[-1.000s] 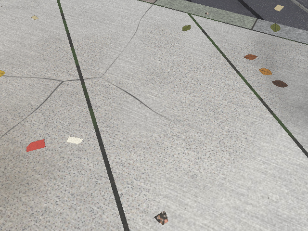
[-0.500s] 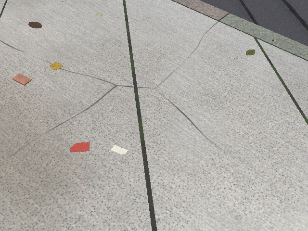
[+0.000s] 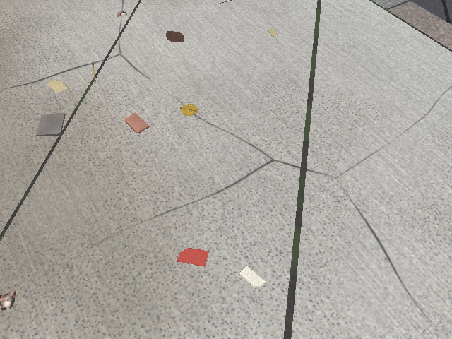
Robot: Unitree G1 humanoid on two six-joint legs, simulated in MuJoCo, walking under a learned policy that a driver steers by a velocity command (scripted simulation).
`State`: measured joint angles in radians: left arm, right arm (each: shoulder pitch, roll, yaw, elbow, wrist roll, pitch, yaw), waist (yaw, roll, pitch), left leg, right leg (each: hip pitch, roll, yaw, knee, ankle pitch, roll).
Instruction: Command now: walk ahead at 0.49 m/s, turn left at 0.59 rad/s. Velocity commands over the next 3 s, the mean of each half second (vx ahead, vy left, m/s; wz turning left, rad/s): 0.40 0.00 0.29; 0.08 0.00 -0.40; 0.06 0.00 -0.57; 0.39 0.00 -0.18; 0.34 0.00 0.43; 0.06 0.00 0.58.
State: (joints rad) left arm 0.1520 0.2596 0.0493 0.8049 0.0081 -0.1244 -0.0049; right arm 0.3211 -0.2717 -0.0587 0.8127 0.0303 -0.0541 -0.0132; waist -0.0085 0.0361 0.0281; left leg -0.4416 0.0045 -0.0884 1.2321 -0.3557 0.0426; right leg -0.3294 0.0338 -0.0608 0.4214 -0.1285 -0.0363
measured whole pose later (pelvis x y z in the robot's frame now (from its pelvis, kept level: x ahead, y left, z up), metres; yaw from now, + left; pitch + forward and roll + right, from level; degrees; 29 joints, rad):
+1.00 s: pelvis +0.31 +0.04 +0.00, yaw -9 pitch +3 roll +2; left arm 0.18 0.28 0.08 0.72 0.00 0.00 0.00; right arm 0.10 -0.30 -0.08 0.79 0.00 0.00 -0.04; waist 0.01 0.03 0.04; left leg -0.50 0.02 0.03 1.09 -0.50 -0.05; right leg -0.35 0.02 0.00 0.53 -0.24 -0.06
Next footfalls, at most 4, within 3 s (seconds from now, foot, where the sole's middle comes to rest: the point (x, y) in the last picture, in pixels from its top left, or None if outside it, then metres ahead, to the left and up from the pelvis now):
0.36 left None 0.34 0.19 -0.77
0.88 right None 0.36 -0.05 -0.77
1.38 left None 0.43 0.16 -0.77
1.82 right None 0.42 -0.17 -0.77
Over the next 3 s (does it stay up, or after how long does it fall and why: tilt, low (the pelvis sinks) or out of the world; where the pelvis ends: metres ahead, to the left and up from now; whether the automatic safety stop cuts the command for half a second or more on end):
stays up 0.74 -0.24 0.00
